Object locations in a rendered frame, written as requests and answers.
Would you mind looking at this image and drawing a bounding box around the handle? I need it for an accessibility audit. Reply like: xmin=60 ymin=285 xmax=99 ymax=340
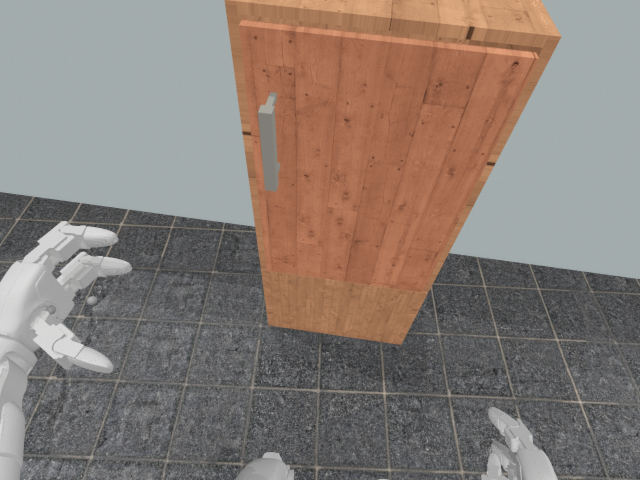
xmin=258 ymin=92 xmax=280 ymax=192

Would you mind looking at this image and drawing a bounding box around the cupboard door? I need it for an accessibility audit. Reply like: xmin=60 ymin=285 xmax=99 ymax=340
xmin=239 ymin=20 xmax=539 ymax=293

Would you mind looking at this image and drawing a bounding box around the robot left shin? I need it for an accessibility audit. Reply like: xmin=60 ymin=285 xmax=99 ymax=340
xmin=262 ymin=452 xmax=283 ymax=462

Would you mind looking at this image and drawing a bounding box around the left robot hand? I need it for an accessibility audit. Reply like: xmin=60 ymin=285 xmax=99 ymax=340
xmin=0 ymin=221 xmax=132 ymax=373

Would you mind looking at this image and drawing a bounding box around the robot left thigh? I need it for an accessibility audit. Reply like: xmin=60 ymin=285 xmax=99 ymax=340
xmin=235 ymin=458 xmax=294 ymax=480

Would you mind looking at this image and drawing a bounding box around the right robot hand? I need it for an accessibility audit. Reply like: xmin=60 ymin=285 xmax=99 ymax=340
xmin=481 ymin=407 xmax=558 ymax=480

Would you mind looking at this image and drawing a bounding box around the robot left forearm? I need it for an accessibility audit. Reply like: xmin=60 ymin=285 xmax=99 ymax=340
xmin=0 ymin=334 xmax=37 ymax=480

